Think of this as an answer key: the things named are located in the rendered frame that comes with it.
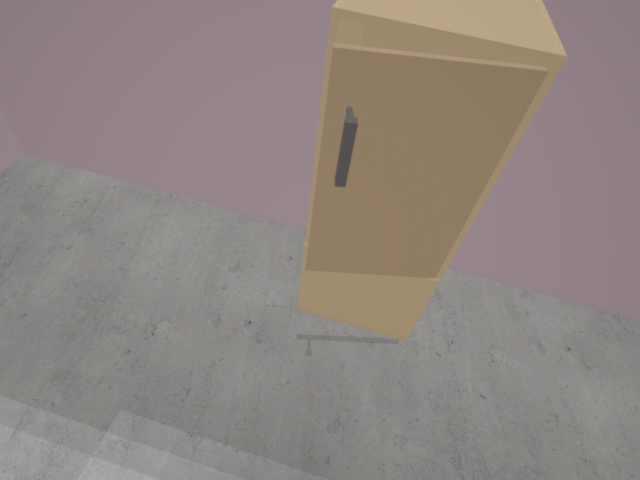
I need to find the handle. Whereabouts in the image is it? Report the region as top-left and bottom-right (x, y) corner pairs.
(335, 106), (358, 187)

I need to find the cupboard door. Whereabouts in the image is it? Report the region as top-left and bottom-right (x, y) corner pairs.
(306, 43), (549, 278)

